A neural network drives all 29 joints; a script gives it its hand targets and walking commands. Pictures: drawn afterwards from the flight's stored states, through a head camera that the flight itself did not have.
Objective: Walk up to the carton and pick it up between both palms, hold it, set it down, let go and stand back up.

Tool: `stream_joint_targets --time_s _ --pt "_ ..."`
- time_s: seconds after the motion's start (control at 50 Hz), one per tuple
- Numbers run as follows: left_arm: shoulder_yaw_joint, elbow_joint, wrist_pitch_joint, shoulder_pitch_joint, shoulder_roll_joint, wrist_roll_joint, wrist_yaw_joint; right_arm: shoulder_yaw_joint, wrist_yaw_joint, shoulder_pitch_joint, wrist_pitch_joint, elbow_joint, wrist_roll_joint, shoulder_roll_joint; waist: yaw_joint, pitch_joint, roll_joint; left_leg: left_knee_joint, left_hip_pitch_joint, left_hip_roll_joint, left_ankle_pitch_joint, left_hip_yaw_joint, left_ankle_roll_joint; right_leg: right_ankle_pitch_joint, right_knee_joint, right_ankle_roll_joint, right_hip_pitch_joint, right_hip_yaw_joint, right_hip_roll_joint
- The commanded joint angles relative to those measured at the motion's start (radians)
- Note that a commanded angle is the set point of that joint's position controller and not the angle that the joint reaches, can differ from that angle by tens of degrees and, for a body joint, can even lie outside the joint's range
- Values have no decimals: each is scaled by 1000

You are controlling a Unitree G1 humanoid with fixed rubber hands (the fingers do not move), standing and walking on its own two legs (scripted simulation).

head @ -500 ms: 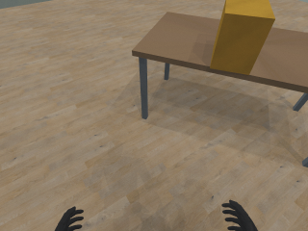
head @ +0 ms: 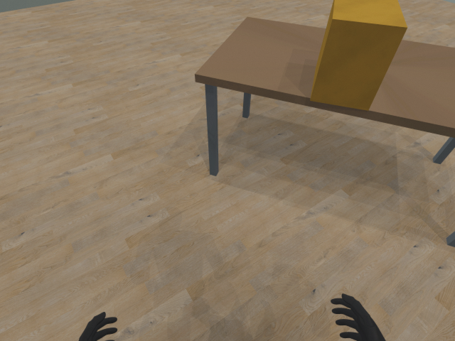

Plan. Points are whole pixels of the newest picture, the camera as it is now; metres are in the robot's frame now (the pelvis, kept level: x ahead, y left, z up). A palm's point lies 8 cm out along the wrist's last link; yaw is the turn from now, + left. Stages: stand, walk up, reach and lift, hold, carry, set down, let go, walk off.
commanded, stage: stand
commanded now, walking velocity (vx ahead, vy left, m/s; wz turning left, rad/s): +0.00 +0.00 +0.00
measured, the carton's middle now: (351, 51) +1.02 -0.46 +0.04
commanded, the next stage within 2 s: none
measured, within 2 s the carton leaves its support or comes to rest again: neither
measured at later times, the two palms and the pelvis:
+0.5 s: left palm out of the picture +0.13 +0.26 -0.09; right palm (372, 340) +0.15 -0.25 -0.08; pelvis +0.00 +0.00 +0.00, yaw +0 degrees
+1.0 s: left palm out of the picture +0.12 +0.26 -0.10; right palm out of the picture +0.15 -0.25 -0.08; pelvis +0.00 +0.00 +0.00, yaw +0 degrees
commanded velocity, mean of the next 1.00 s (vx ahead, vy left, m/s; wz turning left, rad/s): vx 0.00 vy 0.00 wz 0.00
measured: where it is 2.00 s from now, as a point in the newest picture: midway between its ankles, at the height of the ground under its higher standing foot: outside the picture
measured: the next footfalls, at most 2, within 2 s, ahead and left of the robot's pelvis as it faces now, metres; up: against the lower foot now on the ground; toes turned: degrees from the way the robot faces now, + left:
none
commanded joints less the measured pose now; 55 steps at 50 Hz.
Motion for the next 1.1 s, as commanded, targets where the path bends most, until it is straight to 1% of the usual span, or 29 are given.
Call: stream_joint_targets --time_s 0.0,0.02,0.06,0.12,0.18,0.2,0.26,0.28,0.3,0.32,0.38,0.4,0.44,0.48,0.5,0.54,0.58,0.7,0.74,0.76,0.78,0.84,0.88,0.94,0.98,1.0,1.04,1.06,1.08 --pt "48 -57 -28 -73 268 29 2 -102 -17 -51 -41 -37 0 -257 5 -55 24 -115 10 78 210 -90 84 197 -101 -81 12 96 -65" --pt "51 -64 -30 -79 275 32 2 -103 -17 -61 -43 -36 -2 -252 10 -51 31 -129 -5 81 203 -99 87 192 -99 -77 16 85 -63" --pt "49 -56 -31 -66 273 27 1 -99 -17 -54 -41 -31 4 -258 12 -47 6 -131 1 83 200 -98 88 188 -106 -77 17 94 -67" --pt "51 -54 -31 -82 284 31 3 -102 -17 -59 -43 -36 3 -256 7 -33 21 -130 -21 75 172 -91 85 186 -119 -80 19 101 -69" --pt "47 -43 -35 -82 281 34 3 -100 -15 -52 -42 -30 6 -255 -2 -54 3 -111 4 72 200 -85 82 192 -122 -87 18 112 -77" --pt "48 -47 -35 -82 279 28 0 -102 -17 -48 -42 -22 5 -267 3 -52 -2 -119 10 76 208 -94 84 202 -113 -83 14 105 -72" --pt "46 -41 -35 -76 278 29 1 -94 -16 -46 -41 -24 3 -251 7 -61 19 -118 14 78 230 -90 83 224 -105 -84 21 105 -76" --pt "49 -43 -35 -78 292 34 4 -95 -16 -41 -42 -25 10 -252 0 -62 11 -122 12 78 232 -91 80 223 -106 -82 27 98 -71" --pt "46 -37 -33 -80 280 30 2 -97 -18 -44 -41 -19 7 -263 5 -57 11 -119 18 81 236 -100 84 220 -108 -82 19 104 -74" --pt "45 -36 -33 -79 274 27 1 -98 -16 -51 -42 -23 4 -261 3 -60 28 -115 17 84 231 -93 83 220 -104 -79 16 97 -70" --pt "47 -32 -31 -83 283 31 4 -97 -20 -48 -42 -21 6 -259 -1 -54 11 -123 11 83 244 -96 83 229 -102 -84 20 97 -68" --pt "46 -34 -33 -76 278 29 2 -96 -20 -53 -41 -17 5 -261 10 -55 33 -125 11 86 231 -104 86 222 -105 -80 25 100 -70" --pt "48 -27 -32 -69 289 26 2 -97 -20 -55 -39 -19 6 -260 7 -56 18 -132 2 82 227 -100 86 223 -103 -79 29 95 -70" --pt "44 -20 -33 -74 284 28 1 -94 -19 -47 -42 -16 7 -259 3 -45 14 -124 8 82 214 -98 82 200 -128 -84 21 116 -80" --pt "46 -26 -31 -85 290 27 2 -95 -18 -48 -41 -14 6 -261 2 -47 18 -129 11 78 202 -91 79 206 -124 -84 19 113 -77" --pt "44 -21 -30 -80 277 22 3 -94 -20 -45 -45 -13 3 -262 6 -50 30 -141 14 88 235 -111 89 222 -103 -78 25 94 -65" --pt "46 -13 -31 -77 288 24 1 -95 -20 -49 -43 -8 8 -268 7 -48 35 -136 19 88 248 -104 84 227 -103 -80 21 97 -68" --pt "46 -9 -32 -88 281 28 4 -90 -20 -52 -44 -12 8 -250 6 -51 11 -136 11 87 234 -106 85 221 -117 -86 31 115 -77" --pt "46 -5 -31 -87 290 25 2 -91 -21 -47 -41 -4 7 -258 3 -62 29 -127 26 87 258 -96 80 246 -114 -81 32 105 -78" --pt "44 -1 -32 -85 281 24 2 -95 -21 -52 -43 -4 13 -266 2 -52 14 -134 14 87 251 -108 82 240 -116 -83 33 107 -71" --pt "44 0 -32 -77 286 23 2 -93 -21 -54 -42 -4 7 -261 10 -47 26 -138 6 86 249 -105 83 244 -112 -80 40 102 -73" --pt "44 1 -34 -79 286 23 2 -94 -18 -44 -43 1 9 -263 6 -52 14 -135 15 87 262 -106 85 258 -117 -80 43 107 -75" --pt "46 8 -35 -78 285 24 5 -90 -20 -50 -40 6 6 -259 10 -47 42 -141 25 93 259 -107 87 242 -115 -82 31 112 -80" --pt "48 18 -31 -79 288 22 2 -89 -20 -52 -42 12 9 -258 14 -44 15 -149 7 92 241 -115 85 233 -117 -81 41 109 -77" --pt "43 18 -34 -83 286 24 0 -91 -19 -48 -43 17 10 -263 5 -56 17 -139 31 86 249 -101 78 246 -117 -81 34 109 -75" --pt "43 19 -36 -78 290 25 3 -88 -17 -57 -42 16 11 -258 9 -39 32 -146 14 91 260 -106 81 256 -117 -85 30 113 -77" --pt "46 22 -33 -87 292 27 2 -91 -19 -53 -43 17 9 -264 4 -50 33 -142 27 90 258 -102 78 257 -121 -81 34 106 -74" --pt "44 21 -32 -86 283 23 1 -93 -19 -48 -44 18 9 -263 4 -58 13 -141 32 90 269 -106 83 262 -111 -81 39 102 -73" --pt "45 30 -34 -75 289 23 2 -90 -20 -44 -44 27 8 -264 10 -59 34 -143 34 94 273 -112 80 264 -109 -79 41 105 -75"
